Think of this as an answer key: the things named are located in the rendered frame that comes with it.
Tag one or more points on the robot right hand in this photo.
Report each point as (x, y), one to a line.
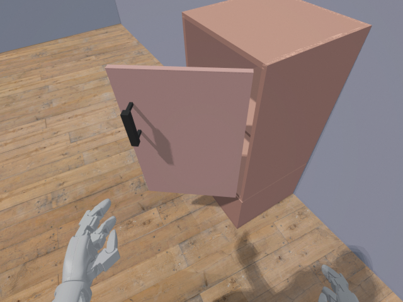
(339, 286)

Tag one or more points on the cupboard door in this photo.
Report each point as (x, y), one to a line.
(193, 122)

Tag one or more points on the robot left hand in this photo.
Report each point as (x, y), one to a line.
(84, 245)

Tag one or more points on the robot left forearm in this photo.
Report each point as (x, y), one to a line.
(73, 291)

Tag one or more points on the handle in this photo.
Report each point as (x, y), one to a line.
(129, 125)

